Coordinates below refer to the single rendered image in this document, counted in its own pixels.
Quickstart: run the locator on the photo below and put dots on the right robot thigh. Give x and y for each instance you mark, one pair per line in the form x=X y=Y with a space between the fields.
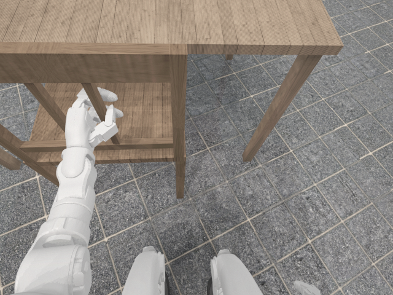
x=230 y=274

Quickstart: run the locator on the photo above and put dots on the robot right hand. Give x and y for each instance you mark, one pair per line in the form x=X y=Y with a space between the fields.
x=306 y=289

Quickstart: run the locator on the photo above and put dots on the left robot forearm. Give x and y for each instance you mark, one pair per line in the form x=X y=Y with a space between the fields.
x=71 y=212

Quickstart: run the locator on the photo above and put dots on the robot left hand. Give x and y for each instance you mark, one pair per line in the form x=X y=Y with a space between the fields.
x=80 y=122

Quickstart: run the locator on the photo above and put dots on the table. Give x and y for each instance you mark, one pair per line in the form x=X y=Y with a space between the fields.
x=230 y=27

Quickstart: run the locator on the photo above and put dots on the robot left upper arm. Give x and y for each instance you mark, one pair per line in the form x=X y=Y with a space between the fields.
x=58 y=270

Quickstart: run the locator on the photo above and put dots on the robot thigh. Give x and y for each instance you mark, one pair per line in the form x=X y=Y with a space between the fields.
x=147 y=271
x=230 y=274

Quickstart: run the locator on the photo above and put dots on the chair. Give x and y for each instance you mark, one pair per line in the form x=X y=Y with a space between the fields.
x=149 y=81

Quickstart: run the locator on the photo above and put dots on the left robot thigh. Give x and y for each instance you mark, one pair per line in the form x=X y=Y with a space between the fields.
x=147 y=271

